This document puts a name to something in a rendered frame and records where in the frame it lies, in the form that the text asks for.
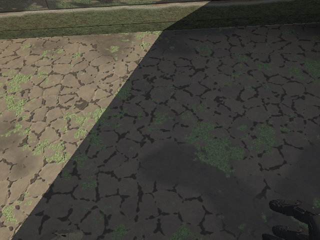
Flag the robot right hand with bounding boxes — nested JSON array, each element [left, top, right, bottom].
[[262, 199, 320, 240]]

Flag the robot left hand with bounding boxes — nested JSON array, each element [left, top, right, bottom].
[[39, 229, 83, 240]]

